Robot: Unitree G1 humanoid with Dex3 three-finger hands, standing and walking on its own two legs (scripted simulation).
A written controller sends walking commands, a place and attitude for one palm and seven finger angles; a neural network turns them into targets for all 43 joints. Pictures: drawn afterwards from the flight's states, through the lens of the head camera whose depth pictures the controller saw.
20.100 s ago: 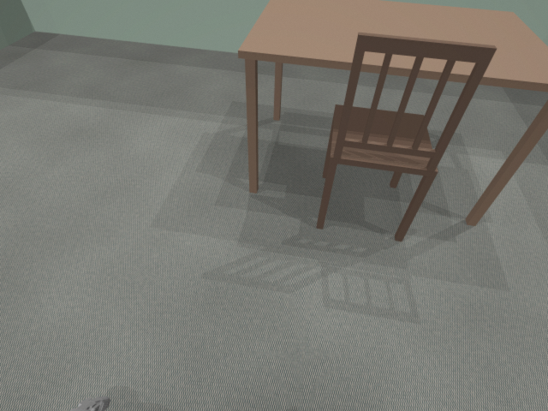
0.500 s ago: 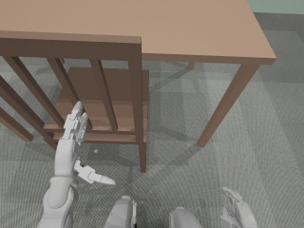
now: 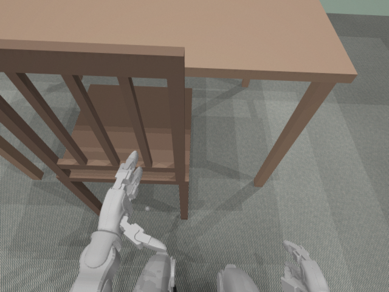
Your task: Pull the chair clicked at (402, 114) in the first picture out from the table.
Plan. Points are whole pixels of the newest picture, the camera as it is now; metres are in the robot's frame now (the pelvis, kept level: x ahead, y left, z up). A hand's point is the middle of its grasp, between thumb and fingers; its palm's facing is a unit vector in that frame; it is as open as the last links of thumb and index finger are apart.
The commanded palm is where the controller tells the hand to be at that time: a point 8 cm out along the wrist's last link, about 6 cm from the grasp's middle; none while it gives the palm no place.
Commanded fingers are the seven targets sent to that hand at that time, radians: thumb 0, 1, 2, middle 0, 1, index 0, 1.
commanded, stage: aim the fingers beside a spindle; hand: left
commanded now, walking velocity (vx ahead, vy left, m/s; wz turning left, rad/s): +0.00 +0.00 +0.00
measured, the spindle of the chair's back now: (98, 129) +0.45 +0.23 +0.03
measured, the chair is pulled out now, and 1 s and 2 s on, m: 0.00 0.00 0.00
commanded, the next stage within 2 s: push the fingers through the gap in 1.36 s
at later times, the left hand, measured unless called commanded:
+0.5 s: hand (133, 192) +0.29 +0.13 +0.06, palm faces +0.01 -1.00 -0.04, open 16.9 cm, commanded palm +0.28 +0.18 +0.03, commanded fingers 0.00 -0.50 0.30 -0.06 -0.08 -0.06 -0.08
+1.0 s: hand (138, 203) +0.29 +0.13 -0.01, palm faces -0.06 -1.00 +0.04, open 17.0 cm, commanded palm +0.28 +0.18 +0.02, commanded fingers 0.00 -0.50 0.30 -0.06 -0.08 -0.06 -0.08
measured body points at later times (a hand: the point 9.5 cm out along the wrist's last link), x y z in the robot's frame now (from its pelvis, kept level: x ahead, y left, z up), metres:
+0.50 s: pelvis +0.01 -0.01 +0.00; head +0.10 +0.00 +0.44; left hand +0.28 +0.18 +0.06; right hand +0.17 -0.25 -0.09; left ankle +0.05 +0.10 -0.62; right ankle -0.01 -0.11 -0.62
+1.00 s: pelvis +0.00 +0.00 +0.00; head +0.09 +0.01 +0.44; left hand +0.29 +0.18 +0.00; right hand +0.17 -0.24 -0.10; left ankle +0.05 +0.10 -0.62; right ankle -0.01 -0.11 -0.62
